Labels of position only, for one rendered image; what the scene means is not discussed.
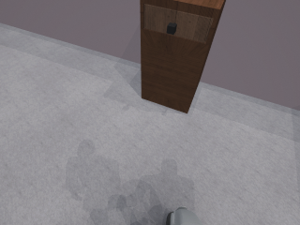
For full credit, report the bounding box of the robot right thigh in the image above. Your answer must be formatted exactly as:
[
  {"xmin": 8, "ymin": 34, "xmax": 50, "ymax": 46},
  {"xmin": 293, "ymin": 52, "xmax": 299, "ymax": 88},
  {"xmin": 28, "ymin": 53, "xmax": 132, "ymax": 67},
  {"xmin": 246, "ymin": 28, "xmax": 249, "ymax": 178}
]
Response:
[{"xmin": 170, "ymin": 209, "xmax": 203, "ymax": 225}]

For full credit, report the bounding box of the right robot shin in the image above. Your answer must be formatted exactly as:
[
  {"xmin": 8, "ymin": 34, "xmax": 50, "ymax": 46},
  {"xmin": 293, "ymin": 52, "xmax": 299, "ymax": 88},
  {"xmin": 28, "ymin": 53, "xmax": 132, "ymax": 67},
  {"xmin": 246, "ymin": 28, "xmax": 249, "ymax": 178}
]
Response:
[{"xmin": 175, "ymin": 206, "xmax": 187, "ymax": 211}]

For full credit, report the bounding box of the drawer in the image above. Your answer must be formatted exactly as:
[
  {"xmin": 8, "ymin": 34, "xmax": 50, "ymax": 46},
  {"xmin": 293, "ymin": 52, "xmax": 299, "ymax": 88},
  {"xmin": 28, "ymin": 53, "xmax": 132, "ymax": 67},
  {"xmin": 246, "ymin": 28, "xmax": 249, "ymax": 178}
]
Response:
[{"xmin": 143, "ymin": 4, "xmax": 214, "ymax": 43}]

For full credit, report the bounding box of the cabinet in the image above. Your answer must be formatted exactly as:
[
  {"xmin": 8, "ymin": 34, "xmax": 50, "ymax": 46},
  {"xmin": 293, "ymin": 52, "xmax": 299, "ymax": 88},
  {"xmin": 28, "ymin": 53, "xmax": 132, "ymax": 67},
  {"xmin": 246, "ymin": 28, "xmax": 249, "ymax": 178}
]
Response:
[{"xmin": 140, "ymin": 0, "xmax": 226, "ymax": 113}]

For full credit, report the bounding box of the handle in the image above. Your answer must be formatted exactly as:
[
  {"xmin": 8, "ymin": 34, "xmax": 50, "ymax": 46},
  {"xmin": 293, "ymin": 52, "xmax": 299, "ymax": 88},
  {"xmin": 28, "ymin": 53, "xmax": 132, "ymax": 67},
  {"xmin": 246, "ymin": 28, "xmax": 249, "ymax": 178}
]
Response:
[{"xmin": 167, "ymin": 22, "xmax": 177, "ymax": 35}]

